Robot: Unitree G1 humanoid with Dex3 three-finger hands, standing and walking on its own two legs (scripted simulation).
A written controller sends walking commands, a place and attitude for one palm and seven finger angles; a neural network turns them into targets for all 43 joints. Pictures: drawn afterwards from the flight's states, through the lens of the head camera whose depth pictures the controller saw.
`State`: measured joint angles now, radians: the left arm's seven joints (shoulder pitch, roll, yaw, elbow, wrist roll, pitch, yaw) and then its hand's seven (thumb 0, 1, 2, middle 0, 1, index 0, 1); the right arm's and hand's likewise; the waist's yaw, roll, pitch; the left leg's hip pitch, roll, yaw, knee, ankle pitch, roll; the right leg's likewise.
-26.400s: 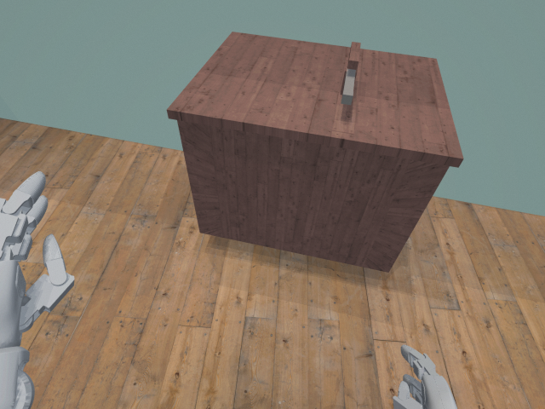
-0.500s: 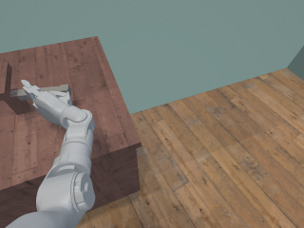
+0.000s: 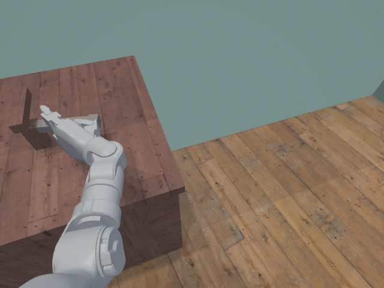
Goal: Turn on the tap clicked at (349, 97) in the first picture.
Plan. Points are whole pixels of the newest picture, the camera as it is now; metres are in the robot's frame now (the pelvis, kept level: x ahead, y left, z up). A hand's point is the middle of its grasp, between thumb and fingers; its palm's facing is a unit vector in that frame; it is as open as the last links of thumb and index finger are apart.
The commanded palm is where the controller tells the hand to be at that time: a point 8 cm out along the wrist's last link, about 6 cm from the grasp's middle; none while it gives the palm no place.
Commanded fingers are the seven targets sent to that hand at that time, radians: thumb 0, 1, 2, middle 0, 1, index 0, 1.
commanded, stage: lift the hand up off the lever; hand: left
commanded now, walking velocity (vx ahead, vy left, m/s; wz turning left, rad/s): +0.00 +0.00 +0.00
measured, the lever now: (94, 121) +0.51 +0.26 +0.04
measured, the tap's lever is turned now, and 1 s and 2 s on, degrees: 77 77 77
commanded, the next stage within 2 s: draw the hand back beside the body in 0.50 s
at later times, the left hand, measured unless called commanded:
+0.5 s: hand (91, 122) +0.44 +0.22 +0.11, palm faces +0.84 -0.53 -0.10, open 7.8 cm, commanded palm +0.38 +0.23 +0.12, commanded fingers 0.00 0.90 0.90 -0.15 -0.15 -0.15 -0.15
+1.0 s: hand (66, 163) +0.32 +0.23 +0.12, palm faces +0.35 -0.90 -0.25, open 7.7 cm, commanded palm +0.29 +0.25 +0.15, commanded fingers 0.00 0.90 0.90 -0.17 -0.21 -0.17 -0.21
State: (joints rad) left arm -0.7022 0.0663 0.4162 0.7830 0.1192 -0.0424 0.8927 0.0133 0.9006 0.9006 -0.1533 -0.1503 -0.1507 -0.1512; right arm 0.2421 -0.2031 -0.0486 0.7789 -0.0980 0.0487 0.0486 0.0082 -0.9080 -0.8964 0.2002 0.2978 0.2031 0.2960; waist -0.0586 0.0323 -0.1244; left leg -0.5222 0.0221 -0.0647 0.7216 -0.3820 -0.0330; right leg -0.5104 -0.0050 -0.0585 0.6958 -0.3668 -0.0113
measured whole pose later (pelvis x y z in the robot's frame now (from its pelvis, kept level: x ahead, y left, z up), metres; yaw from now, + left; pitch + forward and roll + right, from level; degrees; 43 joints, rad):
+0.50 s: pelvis +0.00 +0.00 +0.00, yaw +0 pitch +9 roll -1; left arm -0.69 0.07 0.40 0.72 0.11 0.03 0.88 0.01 0.90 0.90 -0.15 -0.15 -0.15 -0.15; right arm 0.22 -0.21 -0.05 0.78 -0.09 0.04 0.03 0.01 -0.91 -0.90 0.20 0.30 0.20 0.30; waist -0.04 0.03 -0.11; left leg -0.47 0.02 -0.06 0.68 -0.37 -0.03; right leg -0.46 -0.01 -0.06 0.66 -0.36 -0.01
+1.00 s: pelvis +0.00 +0.00 +0.02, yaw -3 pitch -2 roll +0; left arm -0.04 0.31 0.22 0.20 -0.06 -0.03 0.18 0.01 0.90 0.90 -0.17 -0.19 -0.17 -0.19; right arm 0.26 -0.23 -0.03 0.63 0.03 0.01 -0.04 0.01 -0.91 -0.90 0.20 0.30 0.20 0.30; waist -0.01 0.04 -0.01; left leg -0.16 0.04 -0.01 0.50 -0.31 -0.03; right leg -0.18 0.01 -0.01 0.49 -0.28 -0.01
